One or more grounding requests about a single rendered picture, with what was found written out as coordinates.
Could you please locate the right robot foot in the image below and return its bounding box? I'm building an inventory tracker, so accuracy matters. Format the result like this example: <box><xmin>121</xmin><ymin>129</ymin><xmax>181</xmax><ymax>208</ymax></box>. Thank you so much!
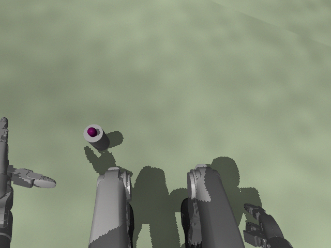
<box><xmin>180</xmin><ymin>198</ymin><xmax>202</xmax><ymax>248</ymax></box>

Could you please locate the right robot hand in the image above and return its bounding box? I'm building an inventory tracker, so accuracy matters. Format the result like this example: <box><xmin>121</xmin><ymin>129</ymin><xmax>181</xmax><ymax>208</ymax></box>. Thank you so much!
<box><xmin>243</xmin><ymin>203</ymin><xmax>284</xmax><ymax>248</ymax></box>

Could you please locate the bottle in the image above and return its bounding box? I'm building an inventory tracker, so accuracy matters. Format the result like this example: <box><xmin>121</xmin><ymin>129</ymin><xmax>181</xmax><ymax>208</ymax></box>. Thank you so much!
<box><xmin>83</xmin><ymin>124</ymin><xmax>110</xmax><ymax>151</ymax></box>

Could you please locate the left robot hand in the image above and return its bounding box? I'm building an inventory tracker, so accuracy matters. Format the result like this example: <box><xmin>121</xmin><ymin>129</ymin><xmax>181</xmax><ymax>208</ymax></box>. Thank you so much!
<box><xmin>0</xmin><ymin>117</ymin><xmax>56</xmax><ymax>188</ymax></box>

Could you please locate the right robot arm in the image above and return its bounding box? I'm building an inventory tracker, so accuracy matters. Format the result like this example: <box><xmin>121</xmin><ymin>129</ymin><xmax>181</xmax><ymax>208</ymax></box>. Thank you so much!
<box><xmin>266</xmin><ymin>237</ymin><xmax>293</xmax><ymax>248</ymax></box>

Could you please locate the left robot arm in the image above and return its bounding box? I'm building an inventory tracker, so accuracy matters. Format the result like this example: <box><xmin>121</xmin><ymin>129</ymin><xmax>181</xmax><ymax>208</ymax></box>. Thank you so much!
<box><xmin>0</xmin><ymin>174</ymin><xmax>13</xmax><ymax>248</ymax></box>

